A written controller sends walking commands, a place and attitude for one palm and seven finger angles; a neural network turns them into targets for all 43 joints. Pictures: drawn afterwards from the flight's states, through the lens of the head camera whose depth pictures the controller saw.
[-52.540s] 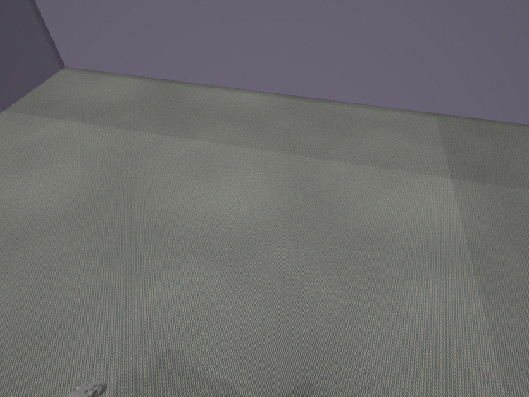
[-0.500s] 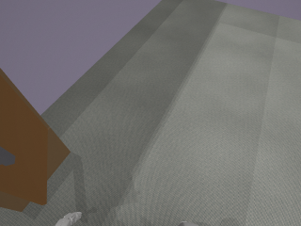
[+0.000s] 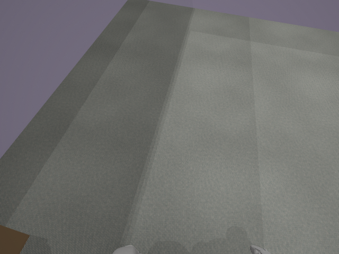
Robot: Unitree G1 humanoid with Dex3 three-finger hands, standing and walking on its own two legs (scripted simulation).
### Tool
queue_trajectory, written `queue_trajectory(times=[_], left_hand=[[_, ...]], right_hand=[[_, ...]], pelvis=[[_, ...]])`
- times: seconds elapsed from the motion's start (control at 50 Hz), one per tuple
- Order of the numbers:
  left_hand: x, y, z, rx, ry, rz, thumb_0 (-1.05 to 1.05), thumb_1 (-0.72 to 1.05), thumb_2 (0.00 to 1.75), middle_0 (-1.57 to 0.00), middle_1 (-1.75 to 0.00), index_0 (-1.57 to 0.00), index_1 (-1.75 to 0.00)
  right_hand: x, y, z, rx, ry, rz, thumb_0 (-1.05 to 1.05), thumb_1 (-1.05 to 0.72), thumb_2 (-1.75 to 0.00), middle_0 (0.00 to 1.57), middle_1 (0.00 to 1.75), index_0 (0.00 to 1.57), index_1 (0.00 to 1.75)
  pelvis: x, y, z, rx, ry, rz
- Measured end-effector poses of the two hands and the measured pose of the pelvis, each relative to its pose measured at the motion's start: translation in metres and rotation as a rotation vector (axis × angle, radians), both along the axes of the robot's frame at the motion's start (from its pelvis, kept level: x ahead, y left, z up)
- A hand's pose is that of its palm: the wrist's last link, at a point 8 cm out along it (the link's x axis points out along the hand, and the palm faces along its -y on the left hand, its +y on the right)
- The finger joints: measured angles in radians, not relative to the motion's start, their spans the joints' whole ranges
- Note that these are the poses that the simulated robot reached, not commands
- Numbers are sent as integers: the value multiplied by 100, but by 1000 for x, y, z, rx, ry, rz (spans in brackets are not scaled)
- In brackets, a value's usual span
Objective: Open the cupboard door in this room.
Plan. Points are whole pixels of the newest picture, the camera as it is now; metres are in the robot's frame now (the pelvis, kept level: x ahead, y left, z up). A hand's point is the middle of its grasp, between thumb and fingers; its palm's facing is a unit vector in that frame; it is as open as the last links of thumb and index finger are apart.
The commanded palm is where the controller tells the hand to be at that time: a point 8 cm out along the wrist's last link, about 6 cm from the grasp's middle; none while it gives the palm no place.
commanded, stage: walk to a spot facing it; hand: left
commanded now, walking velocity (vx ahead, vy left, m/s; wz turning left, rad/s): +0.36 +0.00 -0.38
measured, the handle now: out of the picture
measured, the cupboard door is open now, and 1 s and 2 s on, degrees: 44 44 44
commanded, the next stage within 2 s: turn to face it in 1.06 s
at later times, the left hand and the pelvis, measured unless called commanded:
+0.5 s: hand (143, 172) +0.36 +0.10 -0.14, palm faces -0.14 -0.97 -0.22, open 7.2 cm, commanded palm none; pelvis +0.24 -0.07 +0.02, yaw -8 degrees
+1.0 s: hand (158, 116) +0.59 +0.08 -0.14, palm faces -0.22 -0.96 -0.19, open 7.3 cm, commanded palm none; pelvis +0.49 -0.09 +0.02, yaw -15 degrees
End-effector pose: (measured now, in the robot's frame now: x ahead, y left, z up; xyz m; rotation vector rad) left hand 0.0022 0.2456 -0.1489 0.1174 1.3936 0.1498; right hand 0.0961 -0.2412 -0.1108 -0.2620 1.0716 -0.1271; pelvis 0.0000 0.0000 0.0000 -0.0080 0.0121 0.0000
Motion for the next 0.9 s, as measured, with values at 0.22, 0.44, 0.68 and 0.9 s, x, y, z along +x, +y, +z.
queue_trajectory(times=[0.22,0.44,0.68,0.9], left_hand=[[241,-32,42,8,-262,-232,1,91,90,-20,-30,-20,-30],[357,-100,36,18,-298,-273,0,91,90,-20,-30,-20,-30],[361,-73,16,36,1,-156,-1,93,90,-20,-30,-20,-30],[505,-98,18,-18,-38,-220,1,91,90,-20,-30,-20,-30]], right_hand=[[-65,8,-7,98,359,-250,1,-91,-90,20,30,20,30],[13,-37,-22,133,458,-361,1,-91,-90,20,30,20,30],[299,-70,-8,92,57,-209,1,-91,-90,19,30,19,30],[358,-69,-7,69,96,-298,0,-93,-90,20,30,20,30]], pelvis=[[99,-10,18,13,22,-100],[212,-61,10,18,-3,-140],[343,-69,9,-4,-4,-165],[450,-72,15,15,-12,-239]])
